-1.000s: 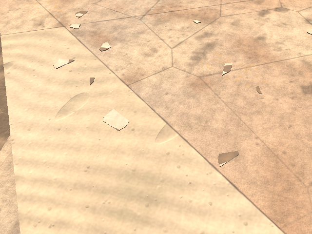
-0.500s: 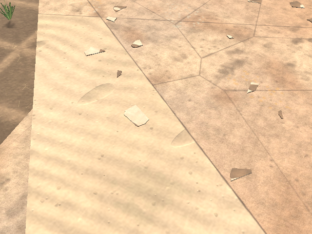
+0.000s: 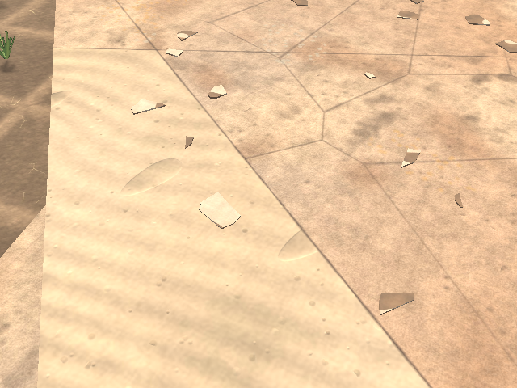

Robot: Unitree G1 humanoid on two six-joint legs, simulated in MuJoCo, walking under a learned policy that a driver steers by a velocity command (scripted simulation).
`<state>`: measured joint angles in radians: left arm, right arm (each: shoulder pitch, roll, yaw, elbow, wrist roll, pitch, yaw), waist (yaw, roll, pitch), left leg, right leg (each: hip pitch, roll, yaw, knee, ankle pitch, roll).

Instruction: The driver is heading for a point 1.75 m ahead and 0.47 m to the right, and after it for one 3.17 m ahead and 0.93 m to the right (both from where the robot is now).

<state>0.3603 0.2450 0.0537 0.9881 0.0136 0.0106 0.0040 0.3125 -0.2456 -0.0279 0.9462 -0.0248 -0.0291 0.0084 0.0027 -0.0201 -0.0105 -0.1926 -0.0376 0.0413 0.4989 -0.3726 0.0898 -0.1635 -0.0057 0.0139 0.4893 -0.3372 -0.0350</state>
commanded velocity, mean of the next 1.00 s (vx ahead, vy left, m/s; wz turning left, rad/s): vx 0.46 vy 0.00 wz -0.01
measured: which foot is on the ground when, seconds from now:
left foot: down 0.00-0.46, up 0.48-0.98, down 1.00-1.00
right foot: down 0.00-0.00, up 0.02-0.42, down 0.44-1.00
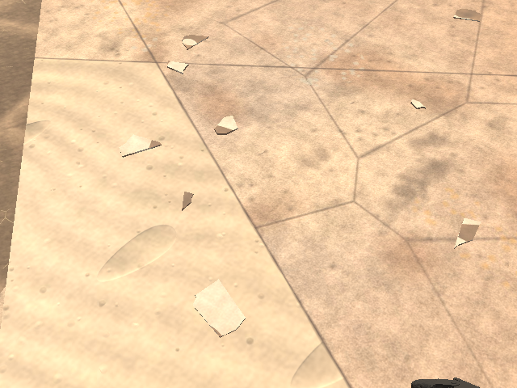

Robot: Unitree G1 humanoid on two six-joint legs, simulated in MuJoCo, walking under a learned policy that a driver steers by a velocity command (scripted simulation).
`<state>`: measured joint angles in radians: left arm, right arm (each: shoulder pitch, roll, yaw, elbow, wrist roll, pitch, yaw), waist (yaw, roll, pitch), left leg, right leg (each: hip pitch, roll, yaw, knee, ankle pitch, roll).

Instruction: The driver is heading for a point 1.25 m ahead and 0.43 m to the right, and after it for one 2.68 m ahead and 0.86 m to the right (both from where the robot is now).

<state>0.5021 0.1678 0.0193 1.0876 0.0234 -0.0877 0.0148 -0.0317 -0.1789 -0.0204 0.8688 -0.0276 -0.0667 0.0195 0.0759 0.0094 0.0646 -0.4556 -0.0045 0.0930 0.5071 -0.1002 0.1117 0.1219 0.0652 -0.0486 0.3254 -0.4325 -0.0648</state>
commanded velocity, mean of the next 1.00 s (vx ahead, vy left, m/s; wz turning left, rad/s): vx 0.50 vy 0.00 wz -0.50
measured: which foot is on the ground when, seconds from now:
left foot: down 0.00-0.56, up 0.58-1.00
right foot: down 0.00-0.02, up 0.04-0.52, down 0.54-1.00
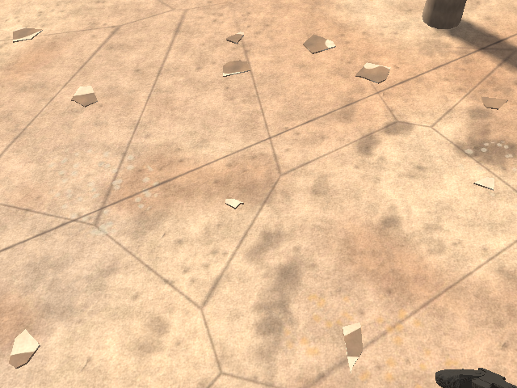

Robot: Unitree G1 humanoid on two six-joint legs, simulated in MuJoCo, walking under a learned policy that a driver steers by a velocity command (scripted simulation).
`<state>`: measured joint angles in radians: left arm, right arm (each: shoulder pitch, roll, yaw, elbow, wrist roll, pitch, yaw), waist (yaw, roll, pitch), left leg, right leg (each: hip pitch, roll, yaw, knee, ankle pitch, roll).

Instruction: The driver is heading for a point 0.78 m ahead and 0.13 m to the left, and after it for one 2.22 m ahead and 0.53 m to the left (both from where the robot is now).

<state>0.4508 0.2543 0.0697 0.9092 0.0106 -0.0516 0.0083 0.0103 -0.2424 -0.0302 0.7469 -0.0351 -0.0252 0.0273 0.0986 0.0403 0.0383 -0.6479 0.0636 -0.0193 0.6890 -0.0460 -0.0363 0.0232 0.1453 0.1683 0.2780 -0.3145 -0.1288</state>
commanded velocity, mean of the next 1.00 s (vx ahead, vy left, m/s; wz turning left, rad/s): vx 0.50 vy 0.00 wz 0.02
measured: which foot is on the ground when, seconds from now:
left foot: up 0.00-0.08, down 0.10-0.62, up 0.64-1.00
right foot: down 0.00-0.10, up 0.12-0.60, down 0.62-1.00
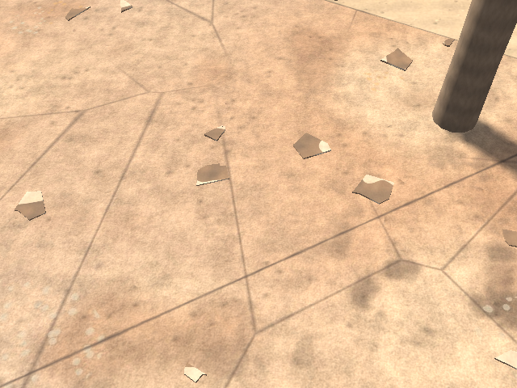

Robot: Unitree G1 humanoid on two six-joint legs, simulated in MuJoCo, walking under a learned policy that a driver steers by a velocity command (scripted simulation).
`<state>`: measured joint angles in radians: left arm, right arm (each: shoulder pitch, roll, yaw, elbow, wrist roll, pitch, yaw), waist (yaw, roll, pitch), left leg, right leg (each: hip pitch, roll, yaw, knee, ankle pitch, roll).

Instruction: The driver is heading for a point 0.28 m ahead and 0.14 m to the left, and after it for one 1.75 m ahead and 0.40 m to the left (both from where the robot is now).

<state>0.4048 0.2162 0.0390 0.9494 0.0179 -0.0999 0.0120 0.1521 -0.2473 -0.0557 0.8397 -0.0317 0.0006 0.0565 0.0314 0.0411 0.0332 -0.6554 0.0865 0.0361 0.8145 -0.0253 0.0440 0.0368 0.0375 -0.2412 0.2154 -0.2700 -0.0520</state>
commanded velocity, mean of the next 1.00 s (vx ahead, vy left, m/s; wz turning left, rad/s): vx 0.48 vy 0.00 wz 0.47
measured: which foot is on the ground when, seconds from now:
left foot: up 0.00-0.14, down 0.16-0.70, up 0.72-1.00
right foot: down 0.00-0.18, up 0.20-0.68, down 0.70-1.00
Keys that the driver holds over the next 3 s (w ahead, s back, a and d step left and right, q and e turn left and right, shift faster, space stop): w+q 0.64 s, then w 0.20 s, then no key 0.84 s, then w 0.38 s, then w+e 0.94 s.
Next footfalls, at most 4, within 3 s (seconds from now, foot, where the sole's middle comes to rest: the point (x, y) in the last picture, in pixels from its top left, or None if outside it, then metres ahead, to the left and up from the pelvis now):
0.16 left None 0.24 0.10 -0.78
0.70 right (276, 348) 0.59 0.02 -0.78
1.14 left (183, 325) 0.65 0.28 -0.78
1.46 right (261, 313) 0.69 0.06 -0.78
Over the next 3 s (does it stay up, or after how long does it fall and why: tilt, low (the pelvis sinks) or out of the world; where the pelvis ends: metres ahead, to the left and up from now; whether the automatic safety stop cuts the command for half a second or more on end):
stays up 1.17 0.39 -0.02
